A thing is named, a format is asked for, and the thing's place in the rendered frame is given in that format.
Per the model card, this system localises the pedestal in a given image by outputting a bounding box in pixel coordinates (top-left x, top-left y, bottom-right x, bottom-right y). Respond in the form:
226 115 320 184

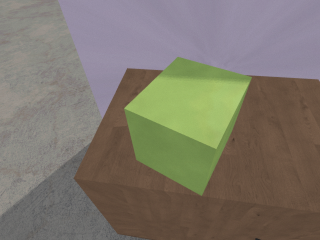
74 68 320 240

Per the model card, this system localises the carton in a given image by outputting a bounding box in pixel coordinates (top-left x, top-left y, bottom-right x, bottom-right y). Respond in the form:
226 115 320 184
124 57 252 196

